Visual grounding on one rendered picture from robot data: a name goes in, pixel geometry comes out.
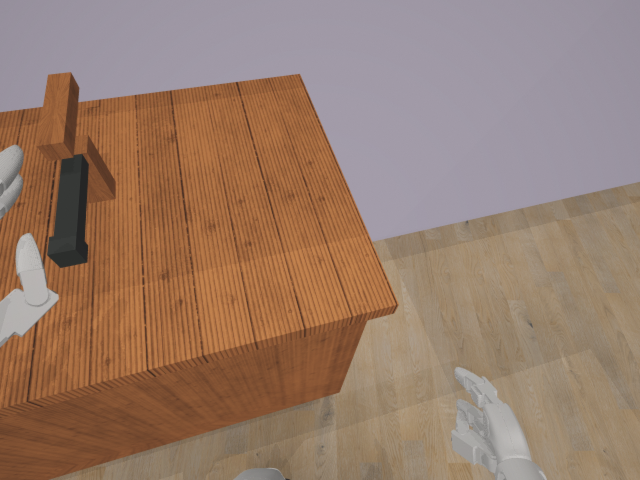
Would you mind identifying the right robot forearm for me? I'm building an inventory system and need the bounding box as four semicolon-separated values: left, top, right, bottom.
495;458;547;480

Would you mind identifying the robot right hand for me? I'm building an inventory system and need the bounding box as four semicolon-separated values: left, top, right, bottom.
451;367;532;476

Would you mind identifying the counter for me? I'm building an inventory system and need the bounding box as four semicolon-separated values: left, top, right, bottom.
0;72;399;480

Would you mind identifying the robot left hand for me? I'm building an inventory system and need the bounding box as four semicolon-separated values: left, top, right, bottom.
0;145;59;347

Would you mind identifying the tap lever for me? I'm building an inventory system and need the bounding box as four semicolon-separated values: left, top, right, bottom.
47;154;89;268

